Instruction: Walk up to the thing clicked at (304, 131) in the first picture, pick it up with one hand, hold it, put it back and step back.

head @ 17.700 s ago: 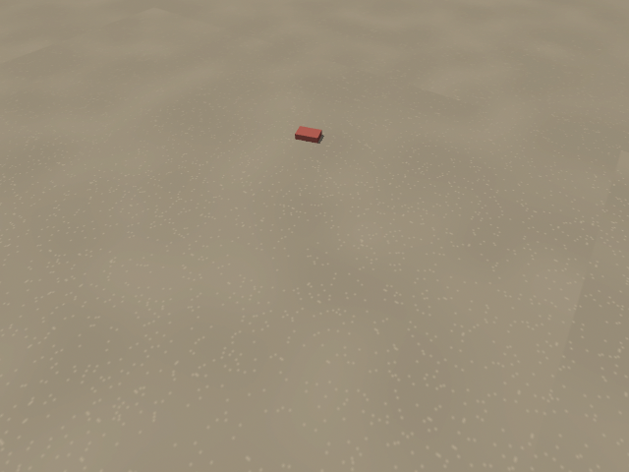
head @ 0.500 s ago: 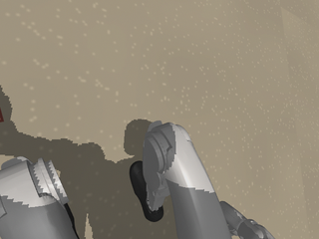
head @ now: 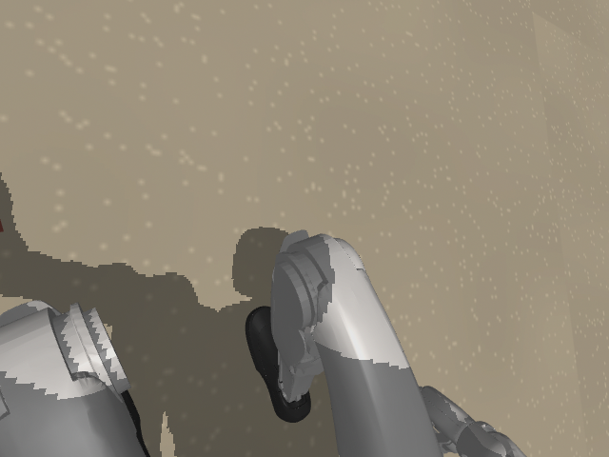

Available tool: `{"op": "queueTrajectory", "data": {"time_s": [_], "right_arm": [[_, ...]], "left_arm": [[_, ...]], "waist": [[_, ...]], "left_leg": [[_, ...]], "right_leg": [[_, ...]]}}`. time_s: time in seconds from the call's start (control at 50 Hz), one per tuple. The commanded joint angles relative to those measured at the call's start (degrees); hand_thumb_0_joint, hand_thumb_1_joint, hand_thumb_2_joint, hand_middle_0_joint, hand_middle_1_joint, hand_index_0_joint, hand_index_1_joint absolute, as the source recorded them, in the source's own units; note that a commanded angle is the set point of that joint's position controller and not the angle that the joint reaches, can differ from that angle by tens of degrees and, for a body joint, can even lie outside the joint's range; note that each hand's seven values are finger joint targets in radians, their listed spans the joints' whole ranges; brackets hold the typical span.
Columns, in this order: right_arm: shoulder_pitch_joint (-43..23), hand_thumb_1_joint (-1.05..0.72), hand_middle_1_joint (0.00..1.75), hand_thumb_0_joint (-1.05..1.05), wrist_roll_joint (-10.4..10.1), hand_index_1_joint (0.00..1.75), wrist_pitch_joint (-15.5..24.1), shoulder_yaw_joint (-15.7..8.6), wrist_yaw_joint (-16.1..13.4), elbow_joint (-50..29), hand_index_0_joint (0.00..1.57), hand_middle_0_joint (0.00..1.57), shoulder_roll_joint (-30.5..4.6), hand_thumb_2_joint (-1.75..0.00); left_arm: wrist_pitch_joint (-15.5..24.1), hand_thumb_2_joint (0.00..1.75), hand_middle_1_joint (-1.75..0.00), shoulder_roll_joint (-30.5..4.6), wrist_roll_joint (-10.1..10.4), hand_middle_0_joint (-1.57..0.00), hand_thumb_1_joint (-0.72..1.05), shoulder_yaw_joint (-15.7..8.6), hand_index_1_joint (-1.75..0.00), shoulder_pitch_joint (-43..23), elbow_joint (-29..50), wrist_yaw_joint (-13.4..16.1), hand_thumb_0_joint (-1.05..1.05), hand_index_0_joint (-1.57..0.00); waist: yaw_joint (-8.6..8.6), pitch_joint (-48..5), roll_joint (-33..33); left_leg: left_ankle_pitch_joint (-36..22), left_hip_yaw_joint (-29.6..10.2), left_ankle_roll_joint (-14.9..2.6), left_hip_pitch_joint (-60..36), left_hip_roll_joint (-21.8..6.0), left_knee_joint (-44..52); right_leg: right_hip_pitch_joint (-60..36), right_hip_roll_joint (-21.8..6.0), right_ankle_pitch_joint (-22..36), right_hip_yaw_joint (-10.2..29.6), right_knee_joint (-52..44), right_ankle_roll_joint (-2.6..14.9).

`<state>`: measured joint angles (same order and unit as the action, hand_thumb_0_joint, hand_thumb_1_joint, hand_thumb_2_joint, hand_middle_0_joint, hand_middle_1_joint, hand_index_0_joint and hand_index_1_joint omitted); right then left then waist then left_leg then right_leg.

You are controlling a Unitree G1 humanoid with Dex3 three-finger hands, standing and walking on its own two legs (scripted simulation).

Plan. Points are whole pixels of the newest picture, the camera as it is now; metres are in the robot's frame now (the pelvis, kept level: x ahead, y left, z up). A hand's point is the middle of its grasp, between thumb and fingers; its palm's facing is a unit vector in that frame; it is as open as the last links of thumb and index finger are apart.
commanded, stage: close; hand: left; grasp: from above
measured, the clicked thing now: out of the picture +0.43 +0.34 -0.28
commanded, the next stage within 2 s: settle in 0.70 s
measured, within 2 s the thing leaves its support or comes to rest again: leaves its support in 1.06 s
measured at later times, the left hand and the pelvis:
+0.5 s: hand out of the picture +0.42 +0.34 -0.24, palm faces -0.44 -0.13 -0.89, open 10.9 cm; pelvis +0.00 +0.00 +0.00, yaw +0 degrees
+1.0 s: hand out of the picture +0.42 +0.34 -0.24, palm faces -0.43 -0.13 -0.89, open 10.8 cm; pelvis +0.00 +0.00 +0.00, yaw +0 degrees
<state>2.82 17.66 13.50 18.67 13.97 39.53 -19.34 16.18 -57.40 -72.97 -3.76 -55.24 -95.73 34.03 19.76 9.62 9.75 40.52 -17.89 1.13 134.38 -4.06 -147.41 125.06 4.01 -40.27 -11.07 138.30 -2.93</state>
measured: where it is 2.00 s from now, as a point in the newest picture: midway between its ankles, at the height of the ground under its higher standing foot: (212, 417)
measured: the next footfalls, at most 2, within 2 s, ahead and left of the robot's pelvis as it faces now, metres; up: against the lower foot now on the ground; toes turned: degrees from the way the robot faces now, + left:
none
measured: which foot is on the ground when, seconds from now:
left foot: down 0.00-1.00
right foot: down 0.00-1.00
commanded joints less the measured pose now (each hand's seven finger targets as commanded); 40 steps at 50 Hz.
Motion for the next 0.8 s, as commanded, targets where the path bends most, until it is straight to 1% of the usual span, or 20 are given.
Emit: {"op": "queueTrajectory", "data": {"time_s": [0.0,0.02,0.08,0.1,0.12,0.2,0.24,0.28,0.34,0.4,0.42,0.44,0.46,0.5,0.52,0.54,0.6,0.64,0.72,0.78], "right_arm": [[7.3,-0.89,0.3,0.0,0.0,0.3,-0.5,-5.4,-0.8,-0.4,0.2,0.2,-17.7,-0.9],[7.3,-0.89,0.3,0.0,0.2,0.3,-0.3,-5.4,-0.6,-0.2,0.2,0.2,-17.7,-0.9],[7.1,-0.89,0.3,0.0,0.2,0.3,0.2,-5.5,-0.5,-0.2,0.2,0.2,-18.0,-0.9],[7.8,-0.89,0.3,0.0,0.2,0.3,0.0,-6.1,-0.6,0.3,0.2,0.2,-18.8,-0.9],[8.1,-0.89,0.3,0.0,0.3,0.3,0.3,-6.0,-0.5,-0.1,0.2,0.2,-18.7,-0.9],[8.4,-0.89,0.3,0.0,0.4,0.3,0.9,-6.4,-0.6,0.7,0.2,0.2,-18.7,-0.9],[8.4,-0.89,0.3,0.0,0.2,0.3,1.2,-6.8,-0.7,-0.4,0.2,0.2,-18.9,-0.9],[8.5,-0.89,0.3,0.0,-0.3,0.3,1.2,-6.9,-0.8,-0.2,0.2,0.2,-18.8,-0.9],[9.0,-0.89,0.3,0.0,-0.5,0.3,1.3,-6.4,-0.6,0.3,0.2,0.2,-18.3,-0.9],[8.1,-0.89,0.3,0.0,-0.6,0.3,1.4,-5.8,-0.4,-0.4,0.2,0.2,-17.8,-0.9],[9.0,-0.89,0.3,0.0,-0.7,0.3,1.1,-5.9,-0.6,-0.1,0.2,0.2,-18.4,-0.9],[8.9,-0.89,0.3,0.0,-0.9,0.3,1.0,-5.8,-0.5,-0.8,0.2,0.2,-18.0,-0.9],[8.2,-0.89,0.3,0.0,-1.0,0.3,0.8,-5.9,-0.6,-0.4,0.2,0.2,-17.9,-0.9],[8.7,-0.89,0.3,0.0,-0.4,0.3,0.4,-6.0,-0.6,-0.3,0.2,0.2,-17.9,-0.9],[8.9,-0.89,0.3,0.0,-0.3,0.3,0.4,-5.7,-0.4,-0.4,0.2,0.2,-17.6,-0.9],[8.9,-0.89,0.3,0.0,-0.2,0.3,0.0,-5.9,-0.6,-0.3,0.2,0.2,-18.0,-0.9],[8.7,-0.89,0.3,0.0,-0.4,0.3,-0.1,-5.6,-0.5,-0.9,0.2,0.2,-17.7,-0.9],[9.3,-0.89,0.3,0.0,-0.3,0.3,-0.5,-5.8,-0.8,-0.8,0.2,0.2,-18.1,-0.9],[9.0,-0.89,0.3,0.0,0.0,0.3,-1.3,-5.5,-1.1,-1.0,0.2,0.2,-17.6,-0.9],[9.4,-0.89,0.3,0.0,0.0,0.3,-1.4,-5.4,-1.4,-0.8,0.2,0.2,-17.6,-0.9]], "left_arm": [[0.8,0.67,-0.73,-11.6,-0.4,-0.38,-0.07,-1.5,-0.71,-10.6,5.8,3.3,0.0,-0.4],[0.9,0.65,-0.73,-9.8,-0.5,-0.39,-0.05,-0.4,-0.7,-10.7,5.6,3.4,0.0,-0.41],[0.7,0.62,-0.72,-10.2,-0.5,-0.41,-0.01,-0.4,-0.68,-10.6,5.8,4.4,0.0,-0.44],[0.6,0.63,-0.7,-11.2,-0.6,-0.43,0.01,-1.2,-0.67,-11.4,7.2,5.2,0.0,-0.45],[0.3,0.6,-0.69,-10.5,-0.9,-0.44,0.02,-0.5,-0.66,-11.5,5.5,5.4,0.0,-0.47],[-0.8,0.56,-0.67,-9.4,0.3,-0.49,0.1,0.4,-0.63,-12.0,5.0,5.9,0.0,-0.53],[-1.4,0.54,-0.66,-9.5,0.6,-0.5,0.12,0.4,-0.62,-11.6,4.4,5.2,0.0,-0.54],[-1.7,0.57,-0.64,-11.1,0.7,-0.54,0.14,-0.2,-0.61,-13.4,5.6,4.8,0.0,-0.57],[-1.6,0.6,-0.64,-11.3,0.8,-0.62,0.23,-0.9,-0.62,-13.0,5.4,3.9,0.0,-0.64],[-1.6,0.57,-0.61,-10.6,1.4,-0.67,0.3,-0.1,-0.59,-11.9,3.8,2.7,0.0,-0.69],[-1.2,0.57,-0.6,-13.4,1.4,-0.69,0.31,-1.9,-0.58,-14.1,6.9,2.9,0.0,-0.7],[-1.4,0.54,-0.6,-13.2,0.7,-0.68,0.32,-1.9,-0.57,-13.1,4.7,2.5,0.0,-0.71],[-1.1,0.56,-0.59,-13.4,1.2,-0.71,0.34,-2.3,-0.57,-12.7,4.9,2.3,0.0,-0.73],[-0.7,0.56,-0.58,-12.6,1.0,-0.72,0.36,-2.7,-0.56,-11.6,4.7,2.0,0.0,-0.74],[-0.7,0.58,-0.56,-10.8,0.9,-0.74,0.36,-1.4,-0.55,-10.9,3.3,1.6,0.0,-0.75],[-0.2,0.57,-0.57,-12.2,1.2,-0.76,0.39,-2.4,-0.55,-11.3,5.2,1.8,0.0,-0.77],[0.0,0.63,-0.56,-11.4,0.9,-0.83,0.45,-1.0,-0.56,-11.7,4.9,0.8,0.0,-0.82],[0.4,0.65,-0.54,-13.9,0.9,-0.87,0.49,-3.0,-0.55,-12.1,6.5,1.1,0.0,-0.86],[0.8,0.64,-0.51,-11.7,0.8,-0.92,0.55,-2.1,-0.52,-10.7,4.5,1.1,0.0,-0.91],[1.1,0.66,-0.51,-12.9,0.4,-0.97,0.6,-2.7,-0.53,-11.5,6.1,1.4,0.0,-0.95]], "waist": [[1.61,-35.3,-32.0],[2.36,-34.1,-30.9],[2.69,-33.6,-29.5],[2.41,-35.3,-29.5],[3.02,-33.8,-29.6],[3.14,-33.1,-29.1],[3.41,-33.1,-28.3],[2.72,-34.6,-29.0],[2.36,-35.6,-30.7],[2.96,-33.2,-28.4],[2.23,-35.4,-29.9],[2.43,-35.0,-29.4],[1.81,-34.5,-29.4],[1.82,-35.1,-30.5],[2.59,-33.7,-29.9],[1.96,-35.6,-29.9],[2.62,-33.7,-29.1],[1.88,-35.3,-30.5],[2.47,-34.1,-28.0],[1.86,-35.4,-30.9]], "left_leg": [[-12.4,7.8,-0.71,-28.0,-0.9,14.7],[-12.3,7.7,-0.76,-27.7,-0.7,14.2],[-12.2,7.7,-1.0,-27.2,-0.8,13.7],[-13.2,7.6,-1.07,-27.6,-0.9,13.9],[-12.5,7.7,-1.07,-27.1,-0.7,13.6],[-9.3,7.6,-0.97,-26.4,-0.9,14.9],[-8.1,7.8,-1.09,-25.6,-0.8,14.8],[-9.1,7.6,-1.14,-26.1,-1.0,14.6],[-11.4,7.0,-0.87,-27.9,-0.9,14.5],[-10.5,7.4,-1.27,-26.3,-0.8,13.8],[-11.9,7.5,-1.28,-27.2,-0.8,14.3],[-12.1,7.5,-1.28,-27.2,-0.7,14.1],[-11.5,7.7,-1.26,-26.6,-0.8,14.0],[-12.3,7.6,-1.06,-27.4,-0.8,14.4],[-12.3,7.6,-1.03,-27.0,-0.7,14.2],[-12.7,7.6,-1.15,-27.3,-0.8,14.4],[-11.3,7.6,-1.33,-26.4,-0.6,13.8],[-11.6,7.7,-1.35,-26.7,-0.7,14.2],[-9.6,7.3,-1.47,-25.0,-0.7,14.4],[-10.5,7.1,-1.01,-27.0,-0.6,14.9]], "right_leg": [[-17.8,3.3,16.8,-5.9,-11.9,3.65],[-16.5,3.0,16.9,-6.4,-11.5,3.39],[-16.5,3.2,17.1,-6.1,-12.0,3.17],[-17.5,3.5,17.8,-5.9,-12.7,3.09],[-16.3,3.0,17.4,-6.0,-12.1,3.2],[-16.3,3.3,14.2,-5.6,-13.5,3.4],[-16.5,3.2,13.2,-5.1,-13.8,3.42],[-16.7,3.2,14.0,-5.0,-13.5,3.43],[-15.8,2.8,15.9,-6.0,-11.8,3.42],[-16.1,2.7,15.6,-5.6,-12.1,3.08],[-16.8,2.8,16.4,-5.7,-12.6,3.2],[-16.9,2.6,16.7,-5.4,-12.0,3.26],[-16.4,2.7,15.9,-5.3,-12.2,3.24],[-17.1,2.9,16.5,-5.6,-12.2,3.33],[-16.5,2.7,16.6,-5.9,-11.7,3.29],[-18.2,3.1,17.0,-5.7,-12.4,3.23],[-16.3,2.6,15.8,-5.9,-11.9,3.15],[-17.5,3.0,16.0,-5.3,-12.5,3.3],[-17.1,3.2,14.0,-5.4,-12.7,3.35],[-16.4,3.0,14.7,-6.1,-11.6,3.56]]}}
